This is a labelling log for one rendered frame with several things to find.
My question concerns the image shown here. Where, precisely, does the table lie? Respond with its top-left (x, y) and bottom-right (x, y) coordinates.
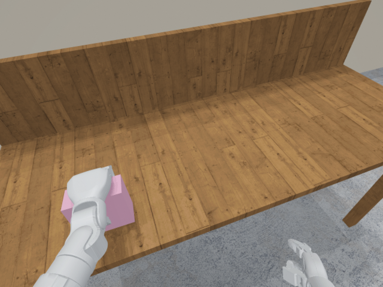
top-left (0, 0), bottom-right (383, 287)

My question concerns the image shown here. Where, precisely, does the robot right hand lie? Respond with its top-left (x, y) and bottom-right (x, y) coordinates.
top-left (282, 239), bottom-right (328, 287)

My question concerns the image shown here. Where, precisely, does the robot left hand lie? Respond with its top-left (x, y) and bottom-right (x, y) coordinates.
top-left (67, 165), bottom-right (115, 225)

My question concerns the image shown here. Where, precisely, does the sponge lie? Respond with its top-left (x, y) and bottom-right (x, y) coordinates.
top-left (61, 175), bottom-right (135, 231)

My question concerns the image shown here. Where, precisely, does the robot left forearm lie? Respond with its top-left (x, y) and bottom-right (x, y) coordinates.
top-left (33, 197), bottom-right (108, 287)

